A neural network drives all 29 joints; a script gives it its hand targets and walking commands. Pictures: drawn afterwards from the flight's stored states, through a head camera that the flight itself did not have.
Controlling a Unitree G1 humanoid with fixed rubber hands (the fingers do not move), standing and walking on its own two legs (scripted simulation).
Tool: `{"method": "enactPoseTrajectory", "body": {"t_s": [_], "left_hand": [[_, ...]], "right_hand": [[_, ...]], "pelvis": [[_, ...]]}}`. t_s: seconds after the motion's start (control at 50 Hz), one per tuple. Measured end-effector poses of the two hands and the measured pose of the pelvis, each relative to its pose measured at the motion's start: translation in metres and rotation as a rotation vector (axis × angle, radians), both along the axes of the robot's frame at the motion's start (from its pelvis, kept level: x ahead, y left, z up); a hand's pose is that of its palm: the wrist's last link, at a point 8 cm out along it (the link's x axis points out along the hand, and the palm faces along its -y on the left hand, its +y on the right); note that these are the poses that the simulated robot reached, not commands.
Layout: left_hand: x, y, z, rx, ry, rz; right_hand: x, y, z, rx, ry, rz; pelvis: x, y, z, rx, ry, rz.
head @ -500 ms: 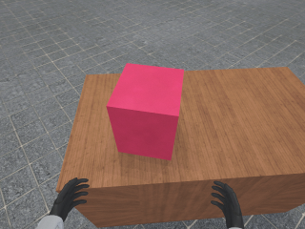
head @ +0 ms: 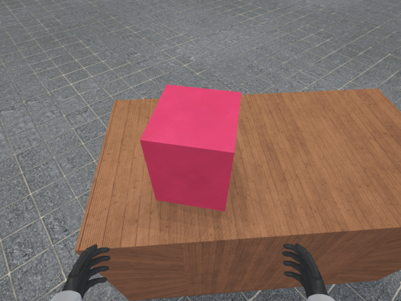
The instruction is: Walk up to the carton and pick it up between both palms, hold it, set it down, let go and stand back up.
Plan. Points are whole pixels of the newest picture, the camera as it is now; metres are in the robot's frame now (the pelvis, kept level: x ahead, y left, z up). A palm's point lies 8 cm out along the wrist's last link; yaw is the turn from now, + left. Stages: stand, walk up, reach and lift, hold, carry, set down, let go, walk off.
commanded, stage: set down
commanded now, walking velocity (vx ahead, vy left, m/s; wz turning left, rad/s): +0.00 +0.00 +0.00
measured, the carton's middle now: (196, 149) +0.50 +0.05 -0.02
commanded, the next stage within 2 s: let go in 0.38 s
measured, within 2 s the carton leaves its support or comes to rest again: neither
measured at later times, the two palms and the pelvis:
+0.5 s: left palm (82, 296) +0.15 +0.25 -0.07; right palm (318, 290) +0.17 -0.21 -0.08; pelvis +0.00 +0.00 +0.00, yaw +0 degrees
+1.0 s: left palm (77, 300) +0.14 +0.26 -0.07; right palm (337, 299) +0.16 -0.25 -0.08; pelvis +0.00 +0.00 +0.00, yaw +0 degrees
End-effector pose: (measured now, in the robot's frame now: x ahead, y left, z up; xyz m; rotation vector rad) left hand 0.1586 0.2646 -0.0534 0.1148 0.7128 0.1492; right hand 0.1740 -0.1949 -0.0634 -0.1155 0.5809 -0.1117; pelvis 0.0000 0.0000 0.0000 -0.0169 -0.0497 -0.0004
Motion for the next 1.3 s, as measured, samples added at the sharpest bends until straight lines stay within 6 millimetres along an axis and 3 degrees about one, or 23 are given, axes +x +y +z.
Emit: {"method": "enactPoseTrajectory", "body": {"t_s": [0.2,0.88,1.1,1.3], "left_hand": [[-0.009,-0.002,-0.010,0.002,0.068,0.027],[-0.010,-0.012,-0.014,0.023,0.088,0.022],[-0.023,0.001,-0.022,0.107,0.107,0.009],[-0.033,0.004,-0.031,0.114,0.161,0.021]], "right_hand": [[-0.003,-0.009,-0.008,-0.008,0.051,0.028],[-0.006,-0.018,-0.016,-0.019,0.099,0.042],[-0.016,-0.070,-0.015,-0.153,0.229,0.026],[-0.016,-0.075,-0.017,-0.157,0.254,0.021]], "pelvis": [[0.000,-0.001,0.000,0.001,0.001,0.000],[0.000,-0.002,0.000,0.002,0.002,0.001],[0.003,-0.003,-0.001,0.009,0.006,0.003],[0.006,-0.004,-0.001,0.011,0.011,0.003]]}}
